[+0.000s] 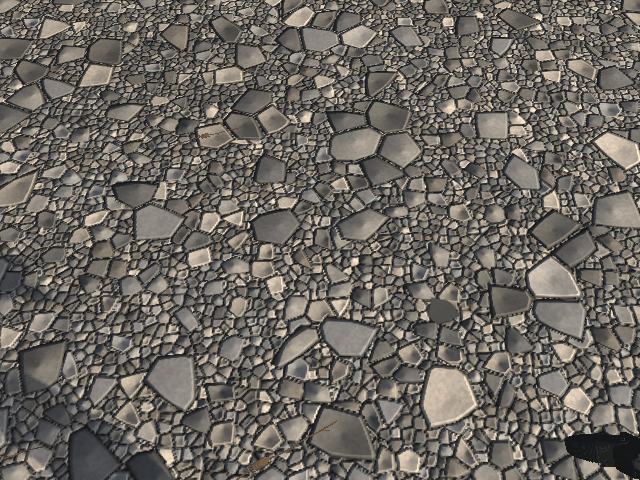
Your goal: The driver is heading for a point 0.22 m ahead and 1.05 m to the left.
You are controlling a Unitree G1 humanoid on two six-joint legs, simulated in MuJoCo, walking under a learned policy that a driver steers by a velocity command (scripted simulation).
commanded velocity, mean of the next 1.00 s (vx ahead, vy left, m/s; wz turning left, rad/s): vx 0.08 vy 0.00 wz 0.11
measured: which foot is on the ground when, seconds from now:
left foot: down 0.00-1.00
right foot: up 0.00-0.34, down 0.36-1.00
